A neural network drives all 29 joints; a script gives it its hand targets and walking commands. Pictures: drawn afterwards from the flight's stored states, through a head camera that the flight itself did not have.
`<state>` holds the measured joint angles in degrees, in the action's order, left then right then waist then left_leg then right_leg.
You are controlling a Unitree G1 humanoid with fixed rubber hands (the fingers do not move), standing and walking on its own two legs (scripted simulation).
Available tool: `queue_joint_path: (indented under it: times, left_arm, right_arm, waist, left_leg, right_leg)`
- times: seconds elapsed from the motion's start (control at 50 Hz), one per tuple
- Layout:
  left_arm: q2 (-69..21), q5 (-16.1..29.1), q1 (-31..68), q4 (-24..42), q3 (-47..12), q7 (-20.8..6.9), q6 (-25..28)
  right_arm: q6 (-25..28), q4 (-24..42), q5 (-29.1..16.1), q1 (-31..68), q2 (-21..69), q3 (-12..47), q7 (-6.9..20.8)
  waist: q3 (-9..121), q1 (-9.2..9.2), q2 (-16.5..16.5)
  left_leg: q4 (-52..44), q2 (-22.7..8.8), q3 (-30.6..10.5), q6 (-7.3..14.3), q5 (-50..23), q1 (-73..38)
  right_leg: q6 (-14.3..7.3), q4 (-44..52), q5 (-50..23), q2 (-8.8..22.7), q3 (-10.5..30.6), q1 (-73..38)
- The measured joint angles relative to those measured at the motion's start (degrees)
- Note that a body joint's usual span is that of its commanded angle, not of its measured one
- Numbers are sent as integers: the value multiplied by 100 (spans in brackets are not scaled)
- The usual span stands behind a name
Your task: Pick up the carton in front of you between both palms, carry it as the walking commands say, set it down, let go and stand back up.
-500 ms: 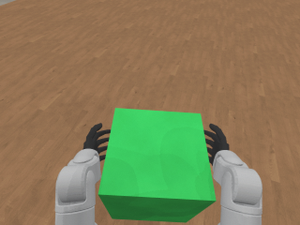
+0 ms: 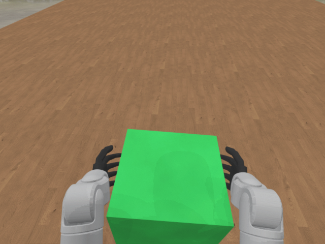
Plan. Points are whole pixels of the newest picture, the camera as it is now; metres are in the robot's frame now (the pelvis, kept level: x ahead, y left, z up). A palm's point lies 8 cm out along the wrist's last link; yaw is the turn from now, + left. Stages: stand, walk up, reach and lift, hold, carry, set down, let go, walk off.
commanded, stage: carry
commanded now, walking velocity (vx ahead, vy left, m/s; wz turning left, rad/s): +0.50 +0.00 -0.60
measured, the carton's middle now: (166, 197) +0.26 +0.00 +0.02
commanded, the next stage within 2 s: none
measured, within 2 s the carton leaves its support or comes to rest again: neither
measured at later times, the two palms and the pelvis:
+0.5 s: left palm (152, 97) +0.59 +0.05 +0.09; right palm (244, 111) +0.51 -0.23 +0.10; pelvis +0.29 -0.02 -0.01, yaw -13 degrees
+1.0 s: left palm (141, 67) +0.87 +0.12 +0.06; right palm (206, 66) +0.88 -0.18 +0.07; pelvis +0.61 -0.03 -0.03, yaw +1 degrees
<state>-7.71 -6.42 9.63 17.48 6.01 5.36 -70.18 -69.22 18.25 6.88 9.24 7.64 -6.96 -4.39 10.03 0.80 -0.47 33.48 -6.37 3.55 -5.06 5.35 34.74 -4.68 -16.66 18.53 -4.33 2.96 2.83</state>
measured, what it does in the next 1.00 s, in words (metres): walks ahead: left foot, then right foot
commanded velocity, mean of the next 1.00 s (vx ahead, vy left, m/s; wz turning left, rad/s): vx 0.50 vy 0.00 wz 0.30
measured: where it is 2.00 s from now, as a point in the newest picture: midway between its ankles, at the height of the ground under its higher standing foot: (160, 137)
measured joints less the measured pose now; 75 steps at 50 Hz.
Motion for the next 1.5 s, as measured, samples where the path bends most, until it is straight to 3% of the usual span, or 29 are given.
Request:
queue_joint_path:
  times: [0.06,0.12,0.16,0.2,0.34,0.48,0.54,0.6,0.64,0.78,0.9,0.96,1.0,1.02,1.06,1.1,1.16,1.3,1.38,1.5]
  left_arm:
    - [6,-28,-37,34,41,-13,-13]
    - [177,30,-74,-169,150,-36,0]
    - [157,28,-131,-261,146,-30,-5]
    - [69,-7,-191,-238,118,-15,23]
    - [30,-83,-261,123,-126,-3,127]
    - [20,-89,-159,444,-154,7,-18]
    - [-5,-112,20,204,-181,9,23]
    - [-8,-123,30,-75,-187,21,7]
    - [3,-73,-60,-45,-122,22,6]
    - [15,106,-151,320,23,22,162]
    - [13,100,-130,350,-1,-4,106]
    - [14,35,-142,266,-17,-10,54]
    - [17,-7,-124,124,34,-29,55]
    - [11,-29,-81,6,75,-38,75]
    - [11,-76,-68,-155,112,-56,102]
    - [20,-102,-130,-196,70,-60,130]
    - [27,-109,-230,-161,-17,-60,235]
    - [40,-46,-491,109,-165,-8,457]
    - [42,24,-500,426,-186,61,369]
    - [30,56,-265,594,-130,75,94]
  right_arm:
    - [15,-94,1,55,9,46,-16]
    - [176,-585,74,147,26,220,-27]
    - [168,-660,78,71,16,232,-30]
    - [182,-566,33,-57,0,195,-28]
    - [307,-92,-133,-252,-20,101,-26]
    - [97,251,-185,-97,-8,30,-42]
    - [29,181,-181,38,-73,-90,-31]
    - [-65,-43,-162,79,-80,-163,-31]
    - [-76,-74,-100,76,21,-164,-37]
    - [11,231,4,96,15,96,-35]
    - [-50,352,36,33,7,112,-31]
    - [-76,216,28,48,8,89,-27]
    - [-30,-8,36,92,15,83,-21]
    - [22,-151,44,121,20,63,-17]
    - [108,-374,38,130,23,47,-15]
    - [160,-438,16,67,17,53,-15]
    - [255,-369,-18,-52,1,74,-14]
    - [456,-114,-63,-277,-21,163,17]
    - [400,170,-89,-291,-22,204,18]
    - [134,416,-65,-142,-11,150,9]
  waist:
    - [33,80,66]
    - [-42,29,326]
    - [-154,-1,310]
    - [-235,-46,295]
    - [-303,-304,172]
    - [-233,-419,57]
    - [-278,-309,-89]
    - [-408,-179,-99]
    - [-481,-93,-83]
    - [-584,129,-25]
    - [-496,51,6]
    - [-492,-19,82]
    - [-504,-160,177]
    - [-544,-238,211]
    - [-697,-291,211]
    - [-827,-295,179]
    - [-897,-244,131]
    - [-677,-45,84]
    - [-546,3,88]
    - [-396,-98,-32]
  left_leg:
    - [-887,209,300,114,-175,-645]
    - [-480,211,665,569,48,-787]
    - [-554,128,826,621,308,-1102]
    - [-814,76,968,561,388,-1474]
    - [-1555,-57,1345,440,732,-2611]
    - [-1476,-133,1238,86,1519,-3452]
    - [237,-359,800,111,2144,-2999]
    - [2564,-65,167,405,2093,-1794]
    - [3011,42,128,538,1745,-1179]
    - [1861,99,317,589,699,10]
    - [218,257,752,785,-141,-86]
    - [-250,537,1021,965,-193,-553]
    - [-213,763,1078,1126,119,-832]
    - [29,822,1039,1223,364,-808]
    - [-6,879,928,1264,543,-993]
    - [-365,923,804,1262,532,-1293]
    - [-963,960,612,1238,480,-1742]
    - [-2035,941,223,1111,615,-2867]
    - [-2291,912,85,997,958,-3501]
    - [-1988,758,-24,766,1873,-4281]
  right_leg:
    - [126,-721,648,63,234,-55]
    - [196,-3229,668,212,-35,1003]
    - [192,-4415,481,300,-333,1704]
    - [219,-4679,192,475,-572,2230]
    - [360,-3115,-659,842,-847,3137]
    - [341,-1135,-1187,775,-1361,2518]
    - [195,-1179,-1326,723,-1651,2190]
    - [128,-1209,-785,836,-1805,1860]
    - [236,-869,-767,894,-1889,1517]
    - [443,-62,-457,1061,-2229,377]
    - [868,62,226,1201,-2574,-659]
    - [1130,-559,802,1461,-2661,-1004]
    - [1153,-2068,816,1843,-2446,-707]
    - [1160,-3139,873,1848,-1946,-257]
    - [1083,-4905,926,1525,-1038,746]
    - [917,-5472,661,1318,-702,1567]
    - [777,-4961,160,1256,-606,2456]
    - [842,-3090,-909,1238,-775,3366]
    - [775,-2274,-1392,1128,-945,3422]
    - [449,-992,-1738,707,-1467,2697]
